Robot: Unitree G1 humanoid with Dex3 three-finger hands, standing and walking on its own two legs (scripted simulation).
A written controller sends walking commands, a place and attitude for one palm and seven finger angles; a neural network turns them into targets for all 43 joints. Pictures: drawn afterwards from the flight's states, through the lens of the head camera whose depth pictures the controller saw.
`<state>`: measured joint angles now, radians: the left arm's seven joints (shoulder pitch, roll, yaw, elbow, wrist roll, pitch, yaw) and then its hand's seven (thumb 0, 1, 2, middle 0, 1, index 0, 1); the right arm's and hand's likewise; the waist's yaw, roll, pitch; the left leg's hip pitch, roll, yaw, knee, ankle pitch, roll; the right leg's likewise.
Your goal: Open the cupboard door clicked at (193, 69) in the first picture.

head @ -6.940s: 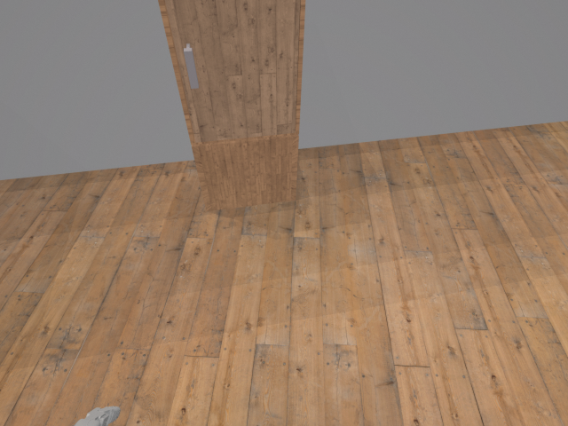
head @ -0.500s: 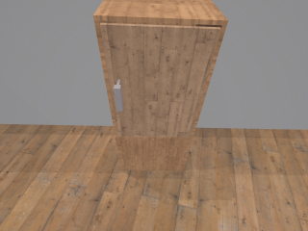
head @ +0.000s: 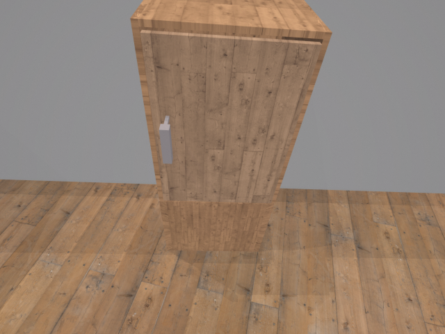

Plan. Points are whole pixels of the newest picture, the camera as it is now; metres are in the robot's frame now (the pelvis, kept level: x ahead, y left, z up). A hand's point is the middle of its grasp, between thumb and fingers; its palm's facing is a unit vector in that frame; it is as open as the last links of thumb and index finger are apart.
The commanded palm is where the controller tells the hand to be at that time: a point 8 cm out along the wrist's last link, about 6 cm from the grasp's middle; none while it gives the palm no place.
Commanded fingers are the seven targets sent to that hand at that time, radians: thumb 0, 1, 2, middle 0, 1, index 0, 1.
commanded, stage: shuffle to correct the standing spot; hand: left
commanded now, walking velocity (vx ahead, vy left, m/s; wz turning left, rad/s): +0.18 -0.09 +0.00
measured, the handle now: (167, 139) +0.61 +0.20 -0.02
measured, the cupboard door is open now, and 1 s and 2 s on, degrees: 0 0 0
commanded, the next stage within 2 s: come to a stop and stand still in 0.16 s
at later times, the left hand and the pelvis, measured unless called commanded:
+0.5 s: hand out of the picture +0.12 +0.12 -0.14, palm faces +0.12 -0.96 -0.24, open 7.1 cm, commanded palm none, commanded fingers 0.00 0.90 0.90 -0.20 -0.30 -0.20 -0.30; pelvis +0.06 -0.06 +0.01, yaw +3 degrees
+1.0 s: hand out of the picture +0.00 +0.17 -0.16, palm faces +0.11 -0.97 -0.21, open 7.3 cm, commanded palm none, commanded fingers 0.00 0.90 0.90 -0.20 -0.30 -0.20 -0.30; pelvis +0.02 -0.01 +0.01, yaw +2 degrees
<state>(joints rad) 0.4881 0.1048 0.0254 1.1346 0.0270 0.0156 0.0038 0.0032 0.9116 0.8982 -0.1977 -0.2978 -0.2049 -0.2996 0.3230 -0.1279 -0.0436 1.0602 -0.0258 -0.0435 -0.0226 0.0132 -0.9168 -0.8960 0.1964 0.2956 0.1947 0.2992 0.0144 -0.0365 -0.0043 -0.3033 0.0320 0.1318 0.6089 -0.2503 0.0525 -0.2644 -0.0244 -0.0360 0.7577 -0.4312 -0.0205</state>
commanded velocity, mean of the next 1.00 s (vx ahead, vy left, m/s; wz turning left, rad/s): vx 0.01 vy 0.03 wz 0.06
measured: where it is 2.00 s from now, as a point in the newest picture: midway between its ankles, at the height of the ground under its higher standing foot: outside the picture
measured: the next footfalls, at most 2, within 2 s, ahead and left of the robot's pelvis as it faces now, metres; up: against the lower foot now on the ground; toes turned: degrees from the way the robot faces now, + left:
right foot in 0.34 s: +0.15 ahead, -0.17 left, +0.00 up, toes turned -4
left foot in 0.76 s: +0.09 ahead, +0.08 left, +0.00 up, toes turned +6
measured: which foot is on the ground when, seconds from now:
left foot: down 0.00-0.36, up 0.38-0.74, down 0.76-1.00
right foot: up 0.00-0.32, down 0.34-0.76, up 0.78-1.00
